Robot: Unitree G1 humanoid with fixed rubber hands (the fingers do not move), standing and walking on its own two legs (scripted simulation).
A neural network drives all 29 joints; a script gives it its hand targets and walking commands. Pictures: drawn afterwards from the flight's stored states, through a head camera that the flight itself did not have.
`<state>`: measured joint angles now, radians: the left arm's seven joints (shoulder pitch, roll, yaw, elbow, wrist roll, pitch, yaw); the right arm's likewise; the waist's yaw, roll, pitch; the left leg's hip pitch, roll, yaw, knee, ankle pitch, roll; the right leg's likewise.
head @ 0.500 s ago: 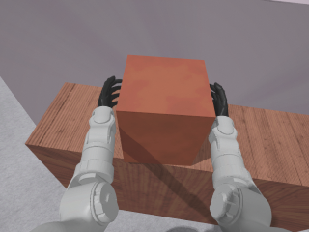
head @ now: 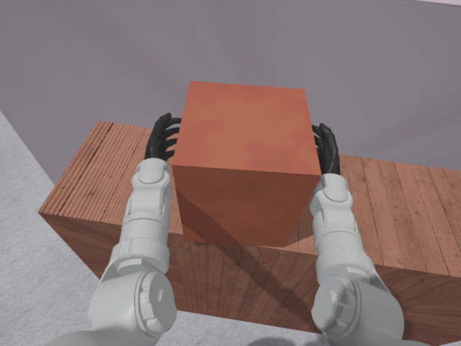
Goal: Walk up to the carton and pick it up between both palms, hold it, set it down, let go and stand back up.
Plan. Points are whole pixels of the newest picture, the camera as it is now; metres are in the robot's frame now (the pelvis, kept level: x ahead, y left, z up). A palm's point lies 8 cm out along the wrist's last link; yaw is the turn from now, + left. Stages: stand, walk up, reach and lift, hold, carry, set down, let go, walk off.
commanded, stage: reach and lift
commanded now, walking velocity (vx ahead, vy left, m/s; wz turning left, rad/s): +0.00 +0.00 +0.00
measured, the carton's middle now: (240, 170) +0.43 +0.01 +0.05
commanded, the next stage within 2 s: none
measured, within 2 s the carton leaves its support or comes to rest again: leaves its support in 0.46 s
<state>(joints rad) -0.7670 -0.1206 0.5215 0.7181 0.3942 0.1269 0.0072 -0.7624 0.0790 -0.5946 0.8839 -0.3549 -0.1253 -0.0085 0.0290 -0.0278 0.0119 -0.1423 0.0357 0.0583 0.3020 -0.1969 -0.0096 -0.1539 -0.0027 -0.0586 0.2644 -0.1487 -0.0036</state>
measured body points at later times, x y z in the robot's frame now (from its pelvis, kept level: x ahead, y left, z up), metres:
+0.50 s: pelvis +0.00 +0.00 +0.00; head +0.01 +0.02 +0.45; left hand +0.41 +0.16 +0.10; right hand +0.42 -0.14 +0.11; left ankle -0.03 +0.12 -0.75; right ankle -0.01 -0.11 -0.75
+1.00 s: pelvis -0.02 -0.01 +0.00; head -0.02 +0.02 +0.45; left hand +0.39 +0.17 +0.11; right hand +0.40 -0.13 +0.12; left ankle -0.03 +0.12 -0.75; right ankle -0.01 -0.11 -0.75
